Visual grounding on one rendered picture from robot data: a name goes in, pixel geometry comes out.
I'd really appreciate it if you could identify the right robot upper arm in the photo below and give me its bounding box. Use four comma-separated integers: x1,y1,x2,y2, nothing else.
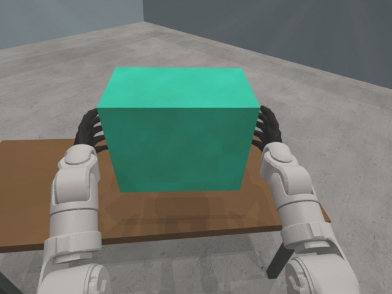
285,254,360,294

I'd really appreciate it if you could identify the robot right forearm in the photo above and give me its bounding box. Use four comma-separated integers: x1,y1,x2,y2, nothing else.
260,142,361,294

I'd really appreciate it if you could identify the left robot hand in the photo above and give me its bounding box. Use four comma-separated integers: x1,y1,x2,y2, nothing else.
74,108,108,153

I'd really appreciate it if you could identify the left robot upper arm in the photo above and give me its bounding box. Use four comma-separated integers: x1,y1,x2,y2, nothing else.
38,263,112,294

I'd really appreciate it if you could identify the robot left forearm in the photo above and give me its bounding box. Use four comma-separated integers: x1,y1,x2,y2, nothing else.
36,144,102,294

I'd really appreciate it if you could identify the right robot hand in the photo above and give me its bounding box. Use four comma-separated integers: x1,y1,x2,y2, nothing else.
251,105,282,152

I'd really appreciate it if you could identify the carton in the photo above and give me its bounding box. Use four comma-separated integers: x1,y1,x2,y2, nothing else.
97,67,260,192

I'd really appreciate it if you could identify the table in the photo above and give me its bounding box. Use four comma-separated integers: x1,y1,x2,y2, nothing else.
0,135,331,294

